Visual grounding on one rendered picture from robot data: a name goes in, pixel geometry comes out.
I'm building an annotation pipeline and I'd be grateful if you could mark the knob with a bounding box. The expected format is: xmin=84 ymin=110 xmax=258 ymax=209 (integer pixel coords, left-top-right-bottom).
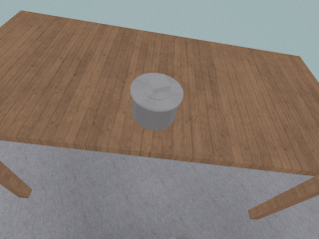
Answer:
xmin=147 ymin=74 xmax=171 ymax=94

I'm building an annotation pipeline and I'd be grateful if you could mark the table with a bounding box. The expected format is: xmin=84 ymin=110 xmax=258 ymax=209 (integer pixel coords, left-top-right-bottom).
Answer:
xmin=0 ymin=10 xmax=319 ymax=220

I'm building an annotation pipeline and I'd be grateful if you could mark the lid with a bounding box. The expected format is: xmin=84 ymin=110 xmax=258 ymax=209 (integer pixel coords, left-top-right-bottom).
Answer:
xmin=131 ymin=73 xmax=183 ymax=112

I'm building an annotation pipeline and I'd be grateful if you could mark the pot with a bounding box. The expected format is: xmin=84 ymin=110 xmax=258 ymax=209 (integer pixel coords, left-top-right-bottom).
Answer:
xmin=132 ymin=99 xmax=178 ymax=130

